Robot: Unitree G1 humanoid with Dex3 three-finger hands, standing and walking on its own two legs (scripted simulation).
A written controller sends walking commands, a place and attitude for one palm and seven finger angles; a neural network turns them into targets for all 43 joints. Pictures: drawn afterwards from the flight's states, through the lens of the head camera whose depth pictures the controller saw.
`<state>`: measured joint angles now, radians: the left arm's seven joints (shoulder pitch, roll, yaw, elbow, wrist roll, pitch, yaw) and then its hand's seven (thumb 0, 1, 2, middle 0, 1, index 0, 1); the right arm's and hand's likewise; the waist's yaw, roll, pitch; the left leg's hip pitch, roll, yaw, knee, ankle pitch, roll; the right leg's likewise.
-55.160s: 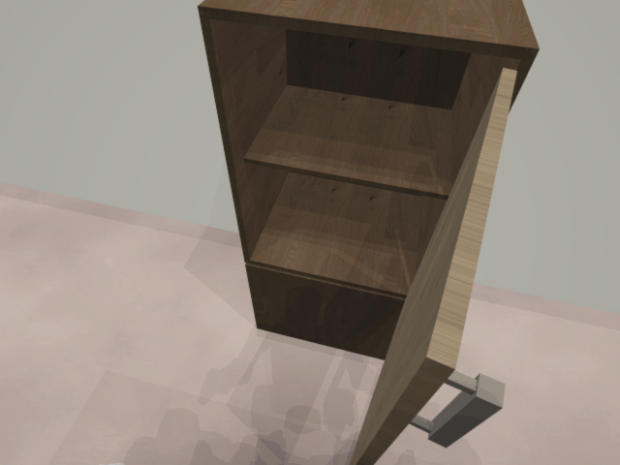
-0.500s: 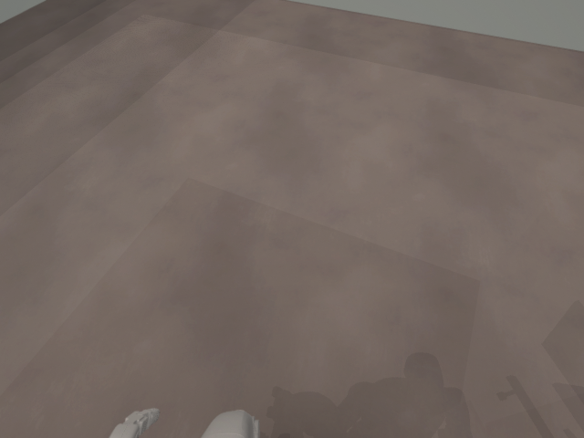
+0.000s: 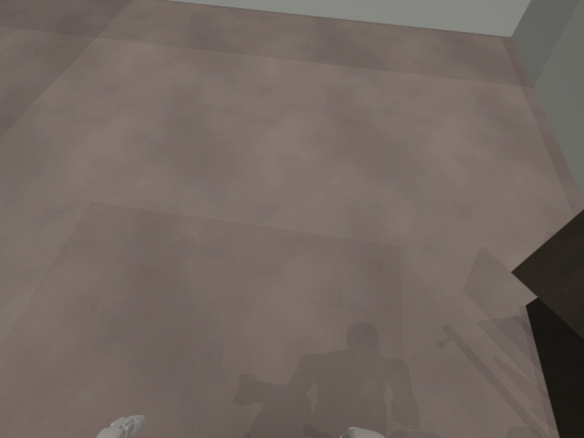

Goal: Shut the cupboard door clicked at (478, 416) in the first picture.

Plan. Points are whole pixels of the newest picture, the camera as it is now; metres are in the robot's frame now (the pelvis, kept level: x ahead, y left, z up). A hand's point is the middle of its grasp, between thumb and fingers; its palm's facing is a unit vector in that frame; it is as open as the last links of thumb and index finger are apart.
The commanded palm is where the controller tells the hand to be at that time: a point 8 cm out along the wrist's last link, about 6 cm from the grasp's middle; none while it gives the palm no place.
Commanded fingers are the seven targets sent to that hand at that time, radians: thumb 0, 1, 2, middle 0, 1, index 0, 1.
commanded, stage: turn to face it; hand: left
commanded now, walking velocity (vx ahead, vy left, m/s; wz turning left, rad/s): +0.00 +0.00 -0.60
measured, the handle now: out of the picture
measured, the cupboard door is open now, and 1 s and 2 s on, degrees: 41 41 41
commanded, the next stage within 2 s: take the last steps up to it in 1.46 s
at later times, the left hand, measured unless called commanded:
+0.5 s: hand (192, 424) +0.16 +0.17 -0.18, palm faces -0.25 -0.95 -0.21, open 7.4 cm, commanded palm none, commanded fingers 0.00 0.90 0.90 -0.20 -0.30 -0.20 -0.30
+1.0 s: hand (256, 380) +0.22 +0.07 -0.15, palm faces -0.54 -0.80 -0.27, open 7.4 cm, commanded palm none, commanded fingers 0.00 0.90 0.90 -0.20 -0.30 -0.20 -0.30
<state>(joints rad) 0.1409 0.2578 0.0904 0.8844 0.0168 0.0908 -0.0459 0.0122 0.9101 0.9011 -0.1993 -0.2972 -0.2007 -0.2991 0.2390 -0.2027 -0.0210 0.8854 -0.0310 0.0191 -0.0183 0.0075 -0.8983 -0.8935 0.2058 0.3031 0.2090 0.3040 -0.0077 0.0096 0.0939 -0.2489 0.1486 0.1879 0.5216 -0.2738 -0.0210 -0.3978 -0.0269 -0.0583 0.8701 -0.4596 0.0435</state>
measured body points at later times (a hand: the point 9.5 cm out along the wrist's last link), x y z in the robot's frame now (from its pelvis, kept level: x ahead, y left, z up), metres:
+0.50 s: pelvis +0.02 -0.01 -0.01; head +0.08 -0.01 +0.44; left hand +0.17 +0.22 -0.16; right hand +0.05 -0.29 -0.13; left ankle +0.06 +0.10 -0.74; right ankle -0.02 -0.12 -0.72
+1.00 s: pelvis +0.03 -0.05 +0.00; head +0.07 -0.10 +0.45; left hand +0.25 +0.11 -0.13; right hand -0.05 -0.32 -0.15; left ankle +0.10 +0.08 -0.67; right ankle -0.03 -0.13 -0.74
